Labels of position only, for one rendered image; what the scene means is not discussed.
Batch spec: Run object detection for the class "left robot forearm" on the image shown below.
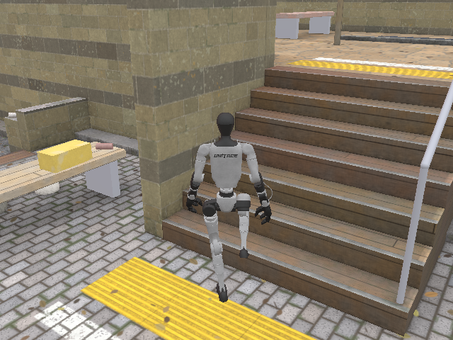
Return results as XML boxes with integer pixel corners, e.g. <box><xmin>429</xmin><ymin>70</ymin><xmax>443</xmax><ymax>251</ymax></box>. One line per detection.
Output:
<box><xmin>188</xmin><ymin>172</ymin><xmax>200</xmax><ymax>200</ymax></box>

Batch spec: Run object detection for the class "robot right hand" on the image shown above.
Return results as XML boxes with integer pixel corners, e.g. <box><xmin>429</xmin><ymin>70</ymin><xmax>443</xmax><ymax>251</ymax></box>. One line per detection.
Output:
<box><xmin>255</xmin><ymin>205</ymin><xmax>272</xmax><ymax>225</ymax></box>

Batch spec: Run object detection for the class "right robot forearm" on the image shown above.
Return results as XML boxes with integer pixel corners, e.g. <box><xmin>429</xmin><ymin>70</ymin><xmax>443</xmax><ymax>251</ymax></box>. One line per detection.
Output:
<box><xmin>254</xmin><ymin>172</ymin><xmax>270</xmax><ymax>207</ymax></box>

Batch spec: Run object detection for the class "robot left hand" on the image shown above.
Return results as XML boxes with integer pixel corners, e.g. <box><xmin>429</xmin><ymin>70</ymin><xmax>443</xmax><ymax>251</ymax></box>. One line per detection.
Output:
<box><xmin>186</xmin><ymin>198</ymin><xmax>202</xmax><ymax>213</ymax></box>

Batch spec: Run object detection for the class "left robot foot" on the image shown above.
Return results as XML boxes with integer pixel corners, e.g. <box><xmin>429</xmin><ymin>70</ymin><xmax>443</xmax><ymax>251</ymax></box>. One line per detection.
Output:
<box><xmin>216</xmin><ymin>283</ymin><xmax>228</xmax><ymax>302</ymax></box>

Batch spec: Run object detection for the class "robot foot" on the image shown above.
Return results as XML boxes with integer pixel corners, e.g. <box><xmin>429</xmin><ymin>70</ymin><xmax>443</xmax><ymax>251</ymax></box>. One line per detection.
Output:
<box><xmin>216</xmin><ymin>283</ymin><xmax>228</xmax><ymax>302</ymax></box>
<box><xmin>239</xmin><ymin>248</ymin><xmax>249</xmax><ymax>258</ymax></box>

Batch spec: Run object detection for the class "right robot foot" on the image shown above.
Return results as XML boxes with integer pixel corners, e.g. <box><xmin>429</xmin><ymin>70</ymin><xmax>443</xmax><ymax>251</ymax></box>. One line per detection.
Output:
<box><xmin>239</xmin><ymin>248</ymin><xmax>249</xmax><ymax>258</ymax></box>

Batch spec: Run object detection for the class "left robot upper arm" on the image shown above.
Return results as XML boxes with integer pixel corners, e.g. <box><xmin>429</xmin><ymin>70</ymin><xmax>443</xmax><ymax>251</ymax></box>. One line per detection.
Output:
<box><xmin>193</xmin><ymin>143</ymin><xmax>211</xmax><ymax>183</ymax></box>

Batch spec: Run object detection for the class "right robot upper arm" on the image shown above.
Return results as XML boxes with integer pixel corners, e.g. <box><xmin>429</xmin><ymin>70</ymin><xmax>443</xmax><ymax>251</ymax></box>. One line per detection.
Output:
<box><xmin>241</xmin><ymin>143</ymin><xmax>260</xmax><ymax>183</ymax></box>

